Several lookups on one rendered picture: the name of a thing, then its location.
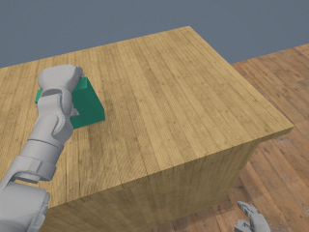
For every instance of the left robot hand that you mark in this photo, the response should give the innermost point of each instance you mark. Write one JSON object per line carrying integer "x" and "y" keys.
{"x": 66, "y": 76}

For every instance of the left robot upper arm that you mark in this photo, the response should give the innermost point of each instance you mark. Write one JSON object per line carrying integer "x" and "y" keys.
{"x": 22, "y": 208}

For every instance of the right robot hand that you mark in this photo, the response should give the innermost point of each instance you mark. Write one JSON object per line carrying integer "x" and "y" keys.
{"x": 257, "y": 221}

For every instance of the sponge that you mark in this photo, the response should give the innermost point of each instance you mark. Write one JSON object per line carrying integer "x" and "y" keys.
{"x": 86, "y": 102}

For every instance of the table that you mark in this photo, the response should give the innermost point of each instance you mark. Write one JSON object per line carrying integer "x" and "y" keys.
{"x": 180, "y": 125}

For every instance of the left robot forearm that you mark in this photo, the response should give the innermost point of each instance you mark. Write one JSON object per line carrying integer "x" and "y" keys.
{"x": 52, "y": 129}

